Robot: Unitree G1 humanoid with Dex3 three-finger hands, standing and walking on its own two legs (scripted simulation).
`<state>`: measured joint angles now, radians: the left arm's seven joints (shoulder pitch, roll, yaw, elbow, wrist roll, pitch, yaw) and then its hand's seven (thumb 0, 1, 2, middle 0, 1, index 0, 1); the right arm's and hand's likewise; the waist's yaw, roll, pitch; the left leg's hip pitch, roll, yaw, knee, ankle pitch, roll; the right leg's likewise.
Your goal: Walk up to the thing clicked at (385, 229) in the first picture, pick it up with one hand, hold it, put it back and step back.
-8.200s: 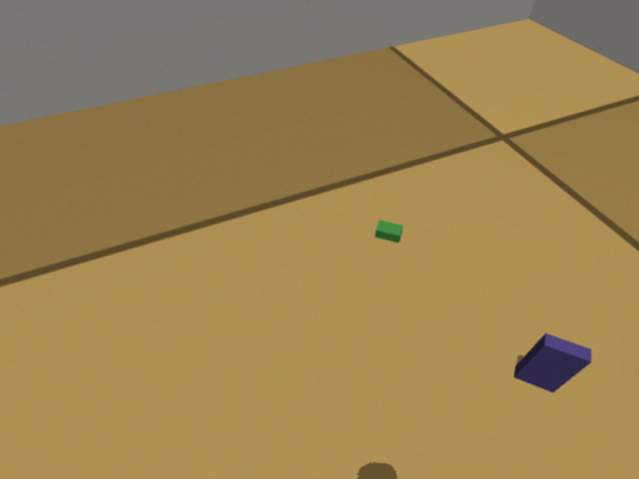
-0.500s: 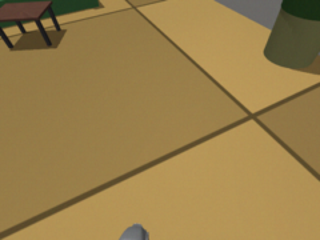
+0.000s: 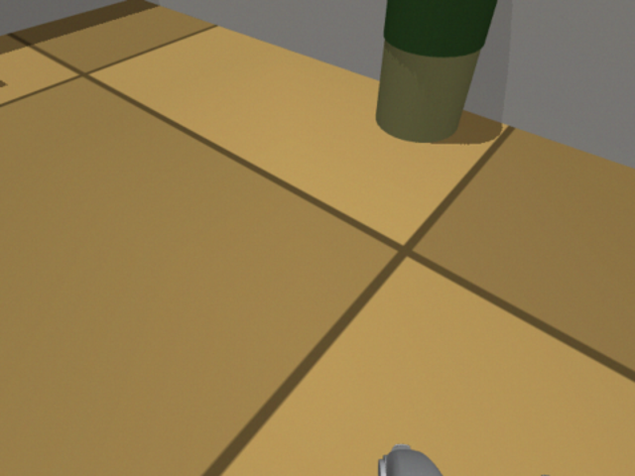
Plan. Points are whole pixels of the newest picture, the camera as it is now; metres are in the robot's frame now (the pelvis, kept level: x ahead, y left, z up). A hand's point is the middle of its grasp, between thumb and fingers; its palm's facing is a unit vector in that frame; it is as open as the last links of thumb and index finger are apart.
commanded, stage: walk up
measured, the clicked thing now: out of the picture -0.30 -1.43 -0.75
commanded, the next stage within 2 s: none
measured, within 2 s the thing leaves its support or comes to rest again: neither
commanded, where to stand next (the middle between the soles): +0.14 +0.00 m, yaw -118 degrees
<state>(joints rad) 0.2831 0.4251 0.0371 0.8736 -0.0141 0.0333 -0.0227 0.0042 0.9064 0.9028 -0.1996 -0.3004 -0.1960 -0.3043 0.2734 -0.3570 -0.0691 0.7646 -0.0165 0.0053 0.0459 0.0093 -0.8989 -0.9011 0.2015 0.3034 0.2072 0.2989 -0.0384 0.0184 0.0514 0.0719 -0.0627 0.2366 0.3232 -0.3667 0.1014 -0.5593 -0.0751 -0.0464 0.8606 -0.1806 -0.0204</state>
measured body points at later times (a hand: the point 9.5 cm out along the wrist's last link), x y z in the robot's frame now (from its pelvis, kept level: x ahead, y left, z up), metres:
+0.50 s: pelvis +0.13 +0.13 -0.03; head +0.19 +0.11 +0.42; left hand +0.36 +0.37 -0.14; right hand +0.16 -0.21 -0.12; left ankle +0.29 +0.24 -0.74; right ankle +0.14 -0.04 -0.70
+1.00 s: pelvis +0.11 +0.13 -0.01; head +0.12 +0.10 +0.43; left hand +0.43 +0.23 -0.10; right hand -0.14 -0.13 -0.12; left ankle +0.23 +0.14 -0.72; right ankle -0.01 +0.02 -0.73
